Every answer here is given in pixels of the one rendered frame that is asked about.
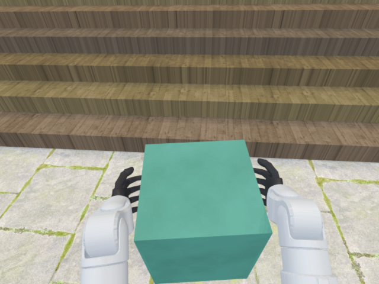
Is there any left robot hand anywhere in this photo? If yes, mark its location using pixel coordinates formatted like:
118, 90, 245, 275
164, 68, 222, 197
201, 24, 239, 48
111, 167, 142, 213

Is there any carton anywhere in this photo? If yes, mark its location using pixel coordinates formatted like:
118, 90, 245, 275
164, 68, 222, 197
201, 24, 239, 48
134, 140, 272, 284

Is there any left robot forearm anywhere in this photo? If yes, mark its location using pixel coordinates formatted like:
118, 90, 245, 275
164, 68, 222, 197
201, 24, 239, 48
81, 195, 134, 284

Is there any right robot forearm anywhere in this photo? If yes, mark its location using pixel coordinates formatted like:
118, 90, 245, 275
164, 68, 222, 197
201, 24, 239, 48
266, 184, 339, 284

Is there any right robot hand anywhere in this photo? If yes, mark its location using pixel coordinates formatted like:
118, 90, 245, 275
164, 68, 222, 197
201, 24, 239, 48
253, 159, 283, 206

